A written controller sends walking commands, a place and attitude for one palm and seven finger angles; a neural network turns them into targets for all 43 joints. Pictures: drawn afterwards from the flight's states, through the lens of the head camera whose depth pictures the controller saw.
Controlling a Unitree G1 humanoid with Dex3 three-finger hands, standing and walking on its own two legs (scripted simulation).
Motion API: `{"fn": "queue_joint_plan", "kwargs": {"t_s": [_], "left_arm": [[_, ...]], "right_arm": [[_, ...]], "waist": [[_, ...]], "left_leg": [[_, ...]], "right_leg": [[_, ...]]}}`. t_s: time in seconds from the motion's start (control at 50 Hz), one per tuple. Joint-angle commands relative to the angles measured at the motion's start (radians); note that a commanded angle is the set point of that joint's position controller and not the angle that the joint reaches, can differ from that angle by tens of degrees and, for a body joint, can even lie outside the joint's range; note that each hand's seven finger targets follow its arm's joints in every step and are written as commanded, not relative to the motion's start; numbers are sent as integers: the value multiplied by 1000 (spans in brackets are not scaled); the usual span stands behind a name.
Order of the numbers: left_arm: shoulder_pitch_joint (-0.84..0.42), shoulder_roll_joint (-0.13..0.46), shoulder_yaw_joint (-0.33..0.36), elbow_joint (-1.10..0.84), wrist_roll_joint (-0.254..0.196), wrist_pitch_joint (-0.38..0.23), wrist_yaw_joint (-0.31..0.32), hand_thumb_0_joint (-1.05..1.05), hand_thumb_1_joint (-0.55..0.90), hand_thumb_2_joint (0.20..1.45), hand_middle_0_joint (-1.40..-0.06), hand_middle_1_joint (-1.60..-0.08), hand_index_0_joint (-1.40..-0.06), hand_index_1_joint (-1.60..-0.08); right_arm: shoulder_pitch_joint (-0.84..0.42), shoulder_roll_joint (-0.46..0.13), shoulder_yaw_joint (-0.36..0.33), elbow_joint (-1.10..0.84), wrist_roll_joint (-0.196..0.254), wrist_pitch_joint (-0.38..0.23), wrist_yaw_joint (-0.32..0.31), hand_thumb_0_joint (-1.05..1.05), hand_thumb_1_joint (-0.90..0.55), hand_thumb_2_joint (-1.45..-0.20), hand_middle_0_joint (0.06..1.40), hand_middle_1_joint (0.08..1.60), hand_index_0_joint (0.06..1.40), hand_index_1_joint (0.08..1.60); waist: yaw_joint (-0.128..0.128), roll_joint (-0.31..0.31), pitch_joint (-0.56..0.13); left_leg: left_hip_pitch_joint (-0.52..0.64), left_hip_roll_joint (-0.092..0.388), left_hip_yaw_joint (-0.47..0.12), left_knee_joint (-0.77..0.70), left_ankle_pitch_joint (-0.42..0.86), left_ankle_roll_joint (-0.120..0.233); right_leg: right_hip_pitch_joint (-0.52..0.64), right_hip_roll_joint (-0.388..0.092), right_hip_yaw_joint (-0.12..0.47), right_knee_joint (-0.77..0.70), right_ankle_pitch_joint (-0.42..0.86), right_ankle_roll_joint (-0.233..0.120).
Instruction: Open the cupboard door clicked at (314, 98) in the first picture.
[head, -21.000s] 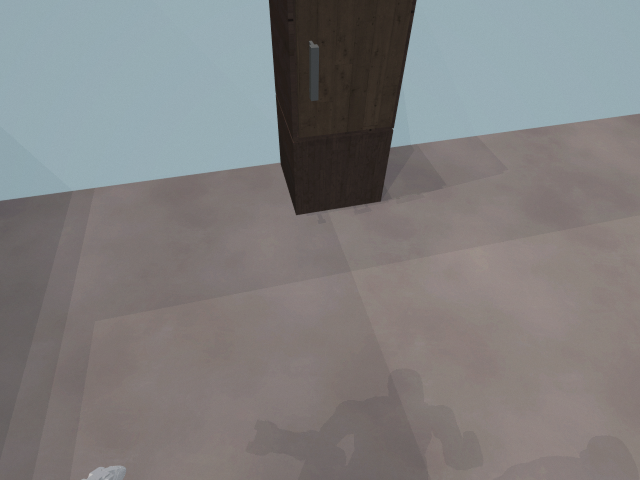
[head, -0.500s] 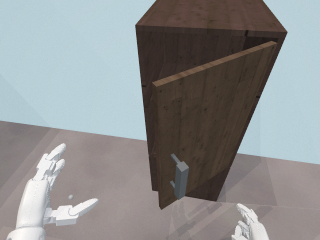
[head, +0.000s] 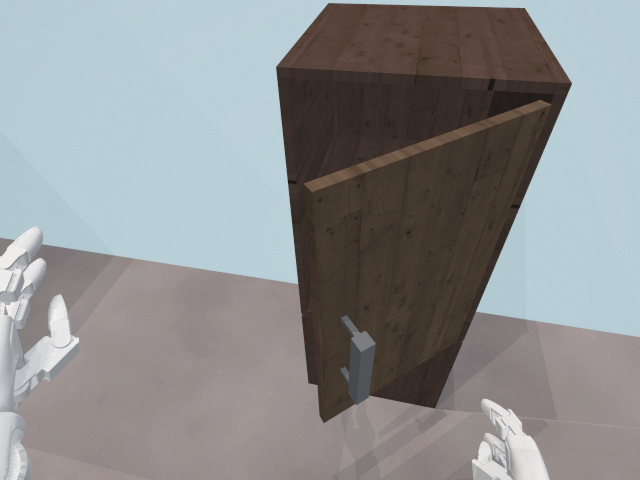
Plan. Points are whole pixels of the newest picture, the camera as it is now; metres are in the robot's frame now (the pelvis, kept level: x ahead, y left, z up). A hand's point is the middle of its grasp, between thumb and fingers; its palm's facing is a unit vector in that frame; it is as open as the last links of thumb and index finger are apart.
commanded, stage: draw the hand back to the body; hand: left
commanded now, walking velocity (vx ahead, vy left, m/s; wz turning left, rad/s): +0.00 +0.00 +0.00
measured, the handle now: (353, 360) +0.33 +0.00 -0.09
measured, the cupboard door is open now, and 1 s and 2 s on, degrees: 42 42 42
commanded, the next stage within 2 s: step back with the hand held close in 0.20 s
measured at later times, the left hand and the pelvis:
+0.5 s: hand (87, 338) +0.19 +0.26 +0.16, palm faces +0.43 -0.78 -0.45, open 7.4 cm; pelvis -0.01 -0.01 +0.00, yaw -1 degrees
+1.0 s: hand (25, 401) +0.13 +0.28 +0.15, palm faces +0.42 -0.76 -0.49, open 7.4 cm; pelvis -0.07 +0.02 -0.01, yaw -1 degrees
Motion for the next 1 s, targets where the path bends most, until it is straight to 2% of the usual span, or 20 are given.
{"fn": "queue_joint_plan", "kwargs": {"t_s": [0.0,0.08,0.14,0.2,0.28,0.3,0.32,0.34,0.36,0.4,0.46,0.48,0.5,0.56,0.6,0.72,0.78,0.86,0.96,0.98], "left_arm": [[-88,200,107,-230,5,-66,12,0,900,900,-200,-300,-200,-300],[-90,223,129,-252,10,-73,18,0,900,900,-200,-300,-200,-300],[-73,195,111,-214,5,-69,14,0,900,900,-200,-300,-200,-300],[-83,184,101,-205,5,-71,11,0,900,900,-200,-300,-200,-300],[-78,190,107,-184,5,-72,9,0,900,900,-200,-300,-200,-300],[-146,195,97,-200,5,-74,11,0,900,900,-200,-300,-200,-300],[-224,306,218,-226,16,-116,20,0,900,900,-200,-300,-200,-300],[-116,236,175,-133,18,-117,11,0,900,900,-200,-300,-200,-300],[-67,206,145,-133,22,-122,5,0,900,900,-200,-300,-200,-300],[-37,203,136,-163,25,-140,7,0,900,900,-200,-300,-200,-300],[15,222,154,-199,25,-143,17,0,900,900,-200,-300,-200,-300],[27,236,169,-208,23,-142,21,0,900,900,-200,-300,-200,-300],[41,237,172,-218,23,-142,24,0,900,900,-200,-300,-200,-300],[63,257,193,-250,20,-140,31,0,900,900,-200,-300,-200,-300],[81,262,199,-263,20,-141,36,0,900,900,-200,-300,-200,-300],[88,252,192,-256,26,-138,44,0,900,900,-200,-300,-200,-300],[62,264,199,-274,41,-148,49,0,900,900,-200,-300,-200,-300],[40,248,193,-288,56,-160,53,0,900,900,-200,-300,-200,-300],[-5,240,207,-323,77,-178,55,0,900,900,-200,-300,-200,-300],[-13,261,226,-332,80,-182,56,0,900,900,-200,-300,-200,-300]], "right_arm": [[-135,-96,-34,-165,-3,-56,-10,0,-900,-900,200,300,200,300],[-138,-93,-32,-154,-6,-72,-12,0,-900,-900,200,300,200,300],[-136,-87,-33,-148,-5,-72,-12,0,-900,-900,200,300,200,300],[-135,-89,-34,-142,-5,-74,-10,0,-900,-900,200,300,200,300],[-142,-93,-41,-137,-5,-73,-11,0,-900,-900,200,300,200,300],[-144,-92,-38,-136,-5,-74,-11,0,-900,-900,200,300,200,300],[-108,-123,-43,-168,4,-53,-13,0,-900,-900,200,300,200,300],[-111,-113,-48,-148,-5,-38,-12,0,-900,-900,200,300,200,300],[-116,-118,-53,-153,-8,-25,-7,0,-900,-900,200,300,200,300],[-119,-123,-54,-158,-11,-12,-6,0,-900,-900,200,300,200,300],[-121,-124,-63,-174,-9,11,-8,0,-900,-900,200,300,200,300],[-129,-128,-64,-177,-10,17,-10,0,-900,-900,200,300,200,300],[-124,-120,-66,-183,-6,24,-11,0,-900,-900,200,300,200,300],[-121,-122,-74,-200,-1,43,-13,0,-900,-900,200,300,200,300],[-125,-118,-74,-206,0,50,-17,0,-900,-900,200,300,200,300],[-118,-125,-78,-214,3,57,-17,0,-900,-900,200,300,200,300],[-119,-137,-78,-214,0,47,-20,0,-900,-900,200,300,200,300],[-98,-143,-74,-230,-2,32,-18,0,-900,-900,200,300,200,300],[-83,-145,-75,-233,-8,2,-17,0,-900,-900,200,300,200,300],[-86,-148,-76,-228,-11,-4,-19,0,-900,-900,200,300,200,300]], "waist": [[1,9,-56],[5,50,-51],[1,-5,-27],[-2,16,-23],[1,-19,-21],[-8,-5,-28],[-49,-53,43],[-53,-97,25],[-55,-96,5],[-56,-29,-40],[-55,-38,-112],[-51,-7,-127],[-53,-28,-152],[-56,-45,-174],[-54,-13,-181],[-61,-26,-129],[-61,9,-81],[-68,-2,-40],[-66,55,-45],[-62,70,-51]], "left_leg": [[-53,47,-8,-107,185,-17],[-46,43,-6,-110,196,-19],[-43,44,1,-109,200,-16],[-34,43,5,-111,198,-14],[-25,43,9,-111,178,-8],[-21,40,9,-112,168,-7],[-93,51,-25,-85,88,7],[-78,44,-31,-59,85,11],[-66,41,-24,-46,100,9],[-75,49,-29,-61,163,0],[-78,61,-22,-69,271,-3],[-90,65,-29,-73,318,-8],[-95,70,-28,-71,345,-10],[-125,72,-29,-58,371,-10],[-149,78,-36,-62,383,-10],[-259,86,-45,-75,204,8],[-375,92,-67,-115,7,29],[-542,108,-102,-159,-272,53],[-725,161,-155,-205,-421,87],[-736,172,-167,-217,-434,92]], "right_leg": [[71,-21,3,-75,114,3],[78,-20,4,-87,129,-1],[66,-18,8,-95,135,4],[66,-21,11,-103,132,5],[59,-18,16,-120,108,7],[56,-22,21,-120,102,9],[-31,-55,124,-172,108,10],[-45,-75,137,-190,101,6],[-54,-84,144,-194,111,5],[-15,-89,118,-153,197,0],[40,-75,90,-97,326,10],[61,-76,79,-75,371,7],[83,-72,73,-55,401,11],[100,-67,74,-27,448,15],[113,-66,65,2,459,15],[91,-51,85,2,335,25],[105,-38,89,2,207,30],[142,-21,98,47,70,34],[255,14,80,228,120,42],[267,23,73,256,137,44]]}}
